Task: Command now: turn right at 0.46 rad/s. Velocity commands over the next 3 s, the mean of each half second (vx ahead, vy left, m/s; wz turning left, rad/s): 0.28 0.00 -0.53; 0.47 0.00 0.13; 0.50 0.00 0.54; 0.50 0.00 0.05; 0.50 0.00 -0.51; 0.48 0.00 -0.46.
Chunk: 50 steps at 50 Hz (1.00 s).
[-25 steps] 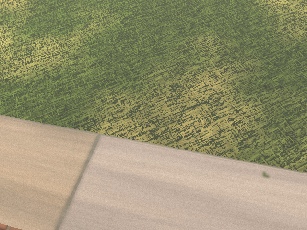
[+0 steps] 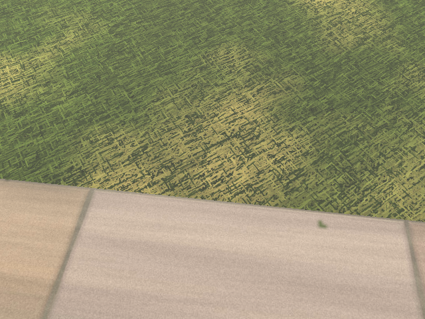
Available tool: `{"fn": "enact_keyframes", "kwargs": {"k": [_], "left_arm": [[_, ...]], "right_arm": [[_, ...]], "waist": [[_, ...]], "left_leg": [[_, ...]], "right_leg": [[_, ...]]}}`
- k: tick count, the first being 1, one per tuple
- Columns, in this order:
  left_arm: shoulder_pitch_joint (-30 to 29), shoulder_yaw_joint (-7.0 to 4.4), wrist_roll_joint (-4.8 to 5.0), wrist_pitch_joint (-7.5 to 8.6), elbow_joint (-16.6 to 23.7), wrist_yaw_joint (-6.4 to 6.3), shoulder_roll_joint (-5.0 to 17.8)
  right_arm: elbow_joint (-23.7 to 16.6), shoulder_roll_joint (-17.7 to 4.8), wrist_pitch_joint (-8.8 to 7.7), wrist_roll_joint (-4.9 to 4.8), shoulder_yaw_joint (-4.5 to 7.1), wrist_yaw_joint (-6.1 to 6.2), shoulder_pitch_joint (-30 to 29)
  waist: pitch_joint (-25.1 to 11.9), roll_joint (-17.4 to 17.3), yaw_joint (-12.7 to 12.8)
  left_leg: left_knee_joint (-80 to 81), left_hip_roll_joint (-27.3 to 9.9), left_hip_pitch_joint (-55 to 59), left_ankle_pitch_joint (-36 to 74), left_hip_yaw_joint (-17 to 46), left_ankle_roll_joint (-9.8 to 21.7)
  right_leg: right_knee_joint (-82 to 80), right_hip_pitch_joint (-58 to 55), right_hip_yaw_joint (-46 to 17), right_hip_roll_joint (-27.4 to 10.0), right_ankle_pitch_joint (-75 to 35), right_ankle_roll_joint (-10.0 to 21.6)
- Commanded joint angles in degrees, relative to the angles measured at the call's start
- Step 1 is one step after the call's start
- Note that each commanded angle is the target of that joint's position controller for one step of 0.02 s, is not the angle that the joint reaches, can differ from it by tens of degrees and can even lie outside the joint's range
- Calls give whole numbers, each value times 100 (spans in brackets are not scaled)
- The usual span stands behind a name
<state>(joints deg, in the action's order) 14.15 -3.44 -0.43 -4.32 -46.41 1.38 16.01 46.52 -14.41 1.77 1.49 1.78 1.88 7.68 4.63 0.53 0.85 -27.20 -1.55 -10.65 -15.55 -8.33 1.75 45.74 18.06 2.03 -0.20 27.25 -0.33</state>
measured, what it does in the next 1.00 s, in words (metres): walks ahead: right foot, then left foot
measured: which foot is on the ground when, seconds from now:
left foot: down 0.00-0.08, up 0.10-0.58, down 0.60-1.00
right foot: up 0.00-0.06, down 0.08-0.60, up 0.62-1.00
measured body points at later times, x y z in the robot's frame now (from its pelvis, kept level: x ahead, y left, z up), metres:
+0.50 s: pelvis +0.12 -0.04 +0.00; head +0.13 -0.06 +0.45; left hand +0.17 +0.24 -0.11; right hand +0.22 -0.33 -0.11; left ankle +0.28 +0.07 -0.70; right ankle -0.02 -0.10 -0.74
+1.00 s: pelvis +0.38 -0.08 +0.00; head +0.42 -0.08 +0.45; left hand +0.64 +0.09 -0.09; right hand +0.28 -0.32 -0.13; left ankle +0.31 +0.03 -0.74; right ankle +0.51 -0.24 -0.70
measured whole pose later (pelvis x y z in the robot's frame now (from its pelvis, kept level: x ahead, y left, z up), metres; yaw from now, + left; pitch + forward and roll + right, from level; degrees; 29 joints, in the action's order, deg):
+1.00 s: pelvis +0.38 -0.08 +0.00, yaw -10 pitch +2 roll +1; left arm 1.5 0.2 -2.1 2.3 -40.6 2.1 13.9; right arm 52.0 -13.1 -3.1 0.3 2.6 -0.2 27.2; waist 2.5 2.0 -5.1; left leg -16.3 6.8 -1.5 -15.9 8.1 4.9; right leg 38.6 35.3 -1.9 -2.3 4.7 -1.6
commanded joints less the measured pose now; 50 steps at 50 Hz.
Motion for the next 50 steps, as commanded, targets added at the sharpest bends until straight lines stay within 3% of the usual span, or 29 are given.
{"fn": "enact_keyframes", "kwargs": {"k": [1, 3, 4, 5, 6, 7, 8, 10, 12, 19, 23, 26, 28, 29, 30, 31, 32, 33, 34, 35, 36, 39, 42, 46, 50], "left_arm": [[13, -77, 29, 87, 459, 38, 352], [425, -98, -8, 156, 341, 48, 385], [842, -212, -91, 213, 195, 15, 769], [1164, -401, -73, 270, 310, 23, 1591], [1160, -383, -139, 262, 286, -8, 1469], [839, -287, -107, 247, 317, -61, 1163], [518, -218, -36, 259, 376, -103, 950], [329, -167, -28, 385, 433, -149, 794], [609, -174, 2, 531, 325, -97, 807], [1333, -218, -9, 670, 62, -114, 873], [1517, -237, -40, 702, -9, -152, 928], [1446, -210, -46, 745, -43, -199, 895], [1221, -194, -45, 789, -57, -211, 943], [1157, -190, -42, 809, -87, -203, 979], [1180, -158, -39, 836, -110, -178, 894], [1350, -41, 37, 861, 61, -155, 478], [1776, -16, 46, 865, 112, -125, 273], [1441, -45, -168, 838, 51, -145, 599], [943, -51, -201, 853, 103, -93, 644], [616, -25, -198, 880, 186, -62, 586], [496, -14, -243, 858, 240, -37, 557], [428, 61, -294, 766, 311, 28, 401], [-302, 133, -284, 704, 574, 45, 304], [-1351, 257, -210, 707, 921, 79, 151], [-1782, 266, -109, 758, 1100, 40, 246]], "right_arm": [[-239, -1016, -50, 9, 289, -29, 29], [-264, -1055, -30, 3, 331, -74, -14], [-325, -779, -11, 43, 275, -114, 19], [-805, -321, 9, 77, 114, -142, -490], [-920, -681, -15, 173, 180, -139, -908], [-861, -867, -62, 40, 242, -194, -801], [-708, -949, -139, -36, 272, -253, -520], [-416, -891, -218, 135, 268, -323, -141], [-364, -749, -223, 150, 243, -371, -58], [-619, -673, -250, 95, 204, -366, -821], [-854, -620, -337, 47, 141, -407, -1292], [-931, -620, -419, 26, 106, -421, -1174], [-757, -694, -465, 21, 146, -364, -524], [-557, -793, -492, 15, 210, -291, 98], [-347, -1005, -543, 53, 296, -207, 870], [-306, -1446, -572, 154, 382, -128, 1785], [-83, -1881, -522, 127, 482, -166, 1946], [-111, -1343, -482, -39, 386, -235, 1411], [-240, -965, -490, -83, 309, -271, 941], [-261, -762, -516, -43, 248, -297, 754], [-206, -675, -549, -46, 208, -294, 792], [28, -680, -653, -116, 210, -280, 1171], [149, -776, -634, -149, 247, -217, 1489], [239, -781, -588, -140, 276, -204, 1842], [241, -894, -532, -103, 323, -160, 2063]], "waist": [[-633, -952, -106], [-809, -663, 141], [-687, 475, 283], [-425, 1931, 491], [17, 1212, 609], [313, 861, 331], [459, 686, 91], [179, 566, 2], [-92, 321, 13], [77, 475, 369], [136, 536, 508], [30, 632, 391], [-150, 657, 65], [-416, 516, -245], [-913, 223, -587], [-1793, -528, -829], [-1836, -1785, -488], [-933, -881, -256], [-439, -380, -192], [-318, -248, -147], [-279, -383, -69], [-451, -558, 32], [-222, -464, -68], [-132, -491, -343], [-242, -515, -471]], "left_leg": [[348, -1573, 469, 2621, 987, 939], [-34, -1382, -324, 125, 698, 518], [-1192, -913, -1357, -1482, 214, 167], [-2735, 240, -3132, -2503, -98, -185], [-3201, 133, -3321, -2046, 947, -126], [-3257, -74, -3287, -1320, 1043, -100], [-3084, -171, -3116, -694, 1019, -133], [-3022, -168, -2811, 11, 939, -225], [-2981, -121, -2839, 349, 925, -270], [-1909, -99, -3330, 766, 922, -568], [-1214, 34, -3040, 787, 887, -540], [-770, 118, -2273, 766, 768, -300], [-448, 304, -1085, 605, 584, -46], [-155, 473, -286, 566, 484, 101], [-18, 247, 787, 487, 700, 288], [346, -1133, 2097, -1272, 2687, 712], [1379, -2088, 2535, -1485, 5446, 1277], [1492, -1896, 1873, -1815, 5416, 1290], [1392, -1640, 1230, -1240, 4408, 1250], [1416, -1292, 866, -308, 3722, 1162], [1425, -1039, 673, 468, 3307, 1118], [1457, -745, 551, 1899, 2778, 1224], [1676, -673, 394, 1934, 2634, 1328], [1556, -429, 271, 2365, 2440, 1110], [1127, -554, 529, 2932, 2687, 951]], "right_leg": [[-661, -92, 208, 41, -195, 142], [-1742, -1183, 303, 252, -726, 403], [-2664, -1836, -872, -288, 143, 669], [-3641, -2001, -3915, -2002, 1732, 1430], [-4048, -1338, -4326, -2128, 2052, 1840], [-4068, -1075, -3805, -1894, 2348, 1750], [-4093, -974, -3271, -1521, 1842, 1500], [-3955, -1273, -2505, -992, 280, 1290], [-3815, -1587, -2269, -884, -500, 1298], [-3730, -1838, -2401, -856, -1058, 1464], [-3366, -1760, -2475, -827, -1945, 1475], [-3086, -1643, -2449, -905, -3092, 1287], [-2805, -1391, -2248, -917, -4068, 1042], [-2074, -1381, -1994, -741, -4936, 918], [-858, -1094, -1580, -402, -5008, 779], [979, -124, -1198, 36, -3406, 576], [2190, 1308, -892, 935, 185, 404], [2629, 1857, -1036, 440, -166, 536], [2518, 1854, -874, 129, -741, 548], [2258, 1751, -755, -55, -1035, 526], [2057, 1664, -671, -165, -1106, 454], [1632, 1499, -467, -214, -1087, 186], [967, 1878, -280, -281, -1355, -54], [-316, 1669, -119, -141, -2240, -187], [-989, 1219, -200, 48, -2423, -102]]}}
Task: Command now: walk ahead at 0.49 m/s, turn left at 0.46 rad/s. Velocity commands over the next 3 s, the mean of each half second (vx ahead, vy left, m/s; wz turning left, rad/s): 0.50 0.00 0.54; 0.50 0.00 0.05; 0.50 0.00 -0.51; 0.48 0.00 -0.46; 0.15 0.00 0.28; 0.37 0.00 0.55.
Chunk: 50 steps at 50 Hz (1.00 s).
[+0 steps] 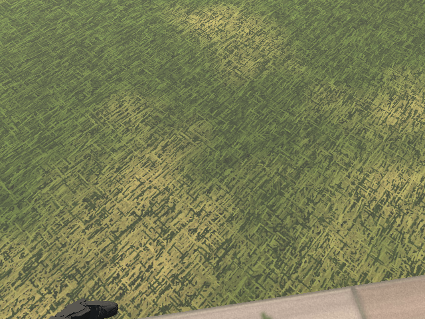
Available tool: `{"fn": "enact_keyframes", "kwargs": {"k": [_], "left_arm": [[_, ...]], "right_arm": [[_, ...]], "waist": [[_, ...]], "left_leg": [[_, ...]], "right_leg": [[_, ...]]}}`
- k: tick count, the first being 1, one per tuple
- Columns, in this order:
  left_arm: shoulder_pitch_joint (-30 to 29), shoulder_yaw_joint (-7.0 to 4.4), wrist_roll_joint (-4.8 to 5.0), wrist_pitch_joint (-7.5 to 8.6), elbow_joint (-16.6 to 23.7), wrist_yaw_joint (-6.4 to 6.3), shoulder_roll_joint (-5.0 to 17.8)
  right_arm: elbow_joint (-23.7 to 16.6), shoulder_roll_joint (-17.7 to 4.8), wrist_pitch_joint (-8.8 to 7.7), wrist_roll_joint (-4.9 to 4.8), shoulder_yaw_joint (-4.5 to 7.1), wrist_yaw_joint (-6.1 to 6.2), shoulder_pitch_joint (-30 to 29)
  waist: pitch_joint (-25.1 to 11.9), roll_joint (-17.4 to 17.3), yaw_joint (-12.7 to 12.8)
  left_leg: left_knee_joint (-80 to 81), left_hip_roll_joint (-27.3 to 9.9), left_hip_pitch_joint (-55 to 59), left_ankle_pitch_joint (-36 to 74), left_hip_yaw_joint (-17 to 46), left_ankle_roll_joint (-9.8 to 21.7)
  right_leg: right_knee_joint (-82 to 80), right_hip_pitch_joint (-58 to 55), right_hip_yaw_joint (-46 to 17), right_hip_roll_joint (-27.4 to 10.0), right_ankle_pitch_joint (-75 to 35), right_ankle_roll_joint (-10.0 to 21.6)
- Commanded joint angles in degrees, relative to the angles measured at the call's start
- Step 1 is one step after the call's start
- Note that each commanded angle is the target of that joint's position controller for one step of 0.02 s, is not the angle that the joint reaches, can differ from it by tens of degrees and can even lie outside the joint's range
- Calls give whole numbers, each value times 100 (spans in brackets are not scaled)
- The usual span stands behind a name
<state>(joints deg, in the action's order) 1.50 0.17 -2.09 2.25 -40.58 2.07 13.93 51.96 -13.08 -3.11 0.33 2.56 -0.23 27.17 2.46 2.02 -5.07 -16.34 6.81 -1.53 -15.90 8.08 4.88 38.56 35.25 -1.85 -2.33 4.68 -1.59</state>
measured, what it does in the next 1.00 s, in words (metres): walks ahead, turning left: right foot, then left foot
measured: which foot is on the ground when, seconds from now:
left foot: down 0.00-0.10, up 0.12-0.60, down 0.62-1.00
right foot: up 0.00-0.08, down 0.10-0.62, up 0.64-1.00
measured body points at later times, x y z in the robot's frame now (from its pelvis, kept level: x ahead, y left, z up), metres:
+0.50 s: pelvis +0.25 -0.01 +0.00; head +0.28 +0.00 +0.45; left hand +0.16 +0.25 -0.13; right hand +0.51 -0.18 -0.10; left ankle +0.35 +0.15 -0.70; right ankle +0.19 -0.12 -0.74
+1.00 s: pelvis +0.48 +0.12 -0.01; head +0.50 +0.13 +0.44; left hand +0.52 +0.40 -0.14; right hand +0.57 -0.14 -0.15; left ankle +0.36 +0.13 -0.74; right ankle +0.68 +0.04 -0.71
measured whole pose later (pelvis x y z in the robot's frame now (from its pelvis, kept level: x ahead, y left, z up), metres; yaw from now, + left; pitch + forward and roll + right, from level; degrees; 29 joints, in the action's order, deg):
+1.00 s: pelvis +0.48 +0.12 -0.01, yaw +16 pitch +0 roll +2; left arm 10.3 -3.8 -1.5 0.8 -48.5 3.3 15.4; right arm 53.6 -14.6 -6.7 1.1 2.4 0.8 21.2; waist 3.0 2.5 -1.2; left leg -19.3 5.3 2.4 -21.9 -10.4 5.1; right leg 35.9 33.7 -1.1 -2.8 -17.6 3.6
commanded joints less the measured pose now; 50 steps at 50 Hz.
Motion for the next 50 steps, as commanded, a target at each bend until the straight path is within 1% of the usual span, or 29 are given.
{"fn": "enact_keyframes", "kwargs": {"k": [1, 3, 4, 5, 6, 7, 8, 9, 11, 15, 18, 21, 25, 27, 29, 30, 31, 32, 33, 34, 35, 36, 38, 41, 42, 44, 45, 48, 50], "left_arm": [[-428, -113, 66, 119, 514, -45, 508], [212, -195, 75, 163, 337, -118, 692], [900, -269, 51, 222, 133, -182, 845], [1728, -377, -59, 285, 42, -284, 1215], [2096, -469, -171, 250, 81, -362, 1613], [1899, -506, -54, 155, 40, -345, 1561], [1529, -405, -3, 135, 112, -320, 992], [1293, -331, 14, 160, 109, -291, 662], [1277, -293, 9, 244, -10, -287, 515], [1593, -352, 121, 419, -244, -226, 594], [1749, -373, 127, 410, -365, -215, 596], [1672, -382, 133, 399, -439, -225, 678], [2151, -457, 126, 320, -660, -276, 907], [2043, -478, 83, 278, -672, -325, 991], [2043, -520, 79, 175, -669, -343, 1173], [2142, -516, 95, 111, -709, -345, 1198], [2153, -472, 117, 79, -703, -343, 1102], [2762, -273, 147, 89, -446, -187, 304], [2181, -397, 83, 113, -393, -227, 817], [1732, -441, 189, 156, -305, -215, 918], [1732, -417, 254, 177, -412, -193, 839], [1756, -422, 220, 108, -526, -159, 772], [2040, -443, 68, -117, -703, -95, 675], [1739, -465, 51, -270, -664, -20, 557], [1366, -509, 122, -227, -543, -11, 563], [971, -484, 115, -143, -450, 32, 471], [889, -459, 79, -121, -456, 68, 377], [641, -406, 55, -67, -468, 154, 291], [272, -409, 35, -50, -395, 156, 381]], "right_arm": [[-336, -1066, -29, 17, 259, 74, 53], [-424, -1196, -14, 28, 303, 93, -189], [-449, -1215, -29, 7, 312, 60, -283], [-585, -1003, -66, -54, 267, 9, -292], [-773, -372, -72, -183, 139, 19, 83], [-792, -785, -2, -50, 200, 51, 328], [-680, -955, 64, 55, 251, 51, 0], [-737, -861, 72, 75, 234, -14, -377], [-773, -740, 177, 142, 239, -119, -500], [-969, -608, 362, 156, 214, -246, -897], [-1195, -556, 378, 156, 169, -309, -1465], [-1429, -446, 311, 136, 76, -398, -2112], [-1678, -488, 331, 174, 35, -443, -2656], [-1632, -661, 349, 226, 98, -401, -2391], [-1466, -757, 349, 266, 165, -334, -1894], [-1248, -844, 310, 300, 231, -284, -1234], [-939, -979, 246, 353, 315, -196, -349], [-932, -1620, 214, 300, 437, -112, -344], [-977, -1484, 210, 11, 404, -61, -113], [-914, -1334, 168, 23, 347, -13, -431], [-882, -1078, 120, 71, 274, -23, -712], [-840, -897, 70, 88, 215, -21, -934], [-741, -751, -55, 85, 148, -6, -1077], [-530, -881, -232, 142, 182, -18, -903], [-414, -845, -312, 87, 174, -10, -891], [-304, -862, -405, 35, 176, 27, -994], [-282, -760, -421, 42, 134, 45, -1003], [-123, -699, -470, 40, 85, 114, -763], [18, -706, -463, 123, 57, 186, -478]], "waist": [[-49, -676, 201], [-245, -672, 529], [-581, -427, 872], [-1268, 53, 1191], [-1884, 1036, 1065], [-1868, 1243, 815], [-1022, 392, 740], [-500, 75, 720], [-216, 384, 528], [-203, 314, 428], [-43, 250, 482], [165, 275, 554], [134, 301, 745], [-11, 266, 529], [-306, 273, 363], [-631, 197, 139], [-1000, -159, -291], [-1539, -1886, 133], [-1618, -1153, -178], [-904, -653, -41], [-574, -393, 162], [-283, -305, 373], [-155, -434, 561], [-44, -361, 542], [191, -328, 576], [331, -475, 603], [244, -475, 540], [238, -481, 419], [432, -340, 255]], "left_leg": [[-80, -1433, -379, 2967, 1148, 565], [-662, -1368, -526, 3405, 1237, 383], [-1541, -1089, -710, 3505, 1041, 255], [-2930, -742, -1320, 2472, 712, 113], [-4528, -45, -2808, -958, -2, -41], [-5326, -165, -3495, -1521, -219, -13], [-5612, -511, -3694, -994, -193, 6], [-5456, -673, -3601, -574, -244, -18], [-5096, -909, -3282, -330, -300, -110], [-4881, -967, -3470, 89, -384, -212], [-4381, -1043, -3839, 771, -454, -275], [-2915, -967, -3269, 1618, -837, -238], [-2311, -908, -2980, 1118, -1248, -24], [-2395, -919, -2882, 959, -1146, 244], [-2183, -478, -2065, 44, -1396, 472], [-1840, -239, -1223, -91, -1397, 603], [-1143, -415, 164, 131, -968, 803], [-825, -2383, 2217, 385, 1874, 1611], [-303, -2773, 1999, 1444, 2823, 1828], [-298, -2584, 1418, 2233, 1771, 1635], [-215, -2443, 691, 2743, 1203, 1420], [-43, -2224, 229, 2790, 689, 1119], [373, -2026, -313, 2709, 126, 869], [598, -2005, -213, 2869, -353, 804], [695, -1809, -167, 2567, -581, 558], [747, -1519, -486, 1979, -1038, 365], [652, -1408, -620, 1775, -1229, 347], [320, -1545, -671, 1436, -1374, 337], [-76, -1711, -267, 1245, -1340, 357]], "right_leg": [[-459, -762, 134, 285, -79, 85], [-847, -1804, 124, 461, 324, 239], [-1215, -2750, 95, 436, 277, 379], [-1416, -3992, -812, -499, 1157, 641], [-1801, -5272, -2945, -2068, 2096, 1015], [-2223, -4899, -4327, -2378, 2618, 1402], [-2286, -4211, -3579, -2108, 2695, 1348], [-2382, -3559, -2649, -1784, 1959, 1260], [-2554, -2934, -1509, -1362, 578, 1049], [-2719, -2920, -582, -1295, -923, 1073], [-2901, -2967, 16, -1209, -1127, 1059], [-2982, -2618, 744, -883, -1265, 914], [-2732, -3212, 999, -1172, -1547, 910], [-2187, -3732, 1169, -1400, -2792, 818], [-1073, -3783, 1362, -1352, -4246, 779], [-56, -3558, 1403, -1292, -4280, 761], [1396, -2656, 1499, -1088, -3161, 637], [3521, -59, 1465, -116, 2141, 300], [4079, 636, 507, 208, 2599, 259], [3868, 742, 132, -89, 2062, 343], [3383, 351, -30, -195, 1786, 390], [2903, 70, -135, -287, 1737, 408], [2427, -550, -132, -250, 1536, 368], [2249, -172, -154, -179, 619, 412], [1712, 131, -316, -188, 104, 410], [713, -37, -92, -55, -951, 374], [379, -345, 67, 22, -1558, 380], [-253, -653, 162, -1, -2710, 521], [-626, -327, 186, -35, -2789, 610]]}}
Next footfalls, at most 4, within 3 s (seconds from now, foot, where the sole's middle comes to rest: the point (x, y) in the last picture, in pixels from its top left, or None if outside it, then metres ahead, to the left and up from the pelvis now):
0.10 right None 0.23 -0.11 -0.78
0.62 left None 0.39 0.14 -0.78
1.18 right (167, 243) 0.76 0.11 -0.88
1.60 left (115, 189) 1.01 0.31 -0.88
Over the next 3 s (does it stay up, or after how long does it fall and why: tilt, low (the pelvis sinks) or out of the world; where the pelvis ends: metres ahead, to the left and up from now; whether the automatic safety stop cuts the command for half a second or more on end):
stays up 1.27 0.16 -0.11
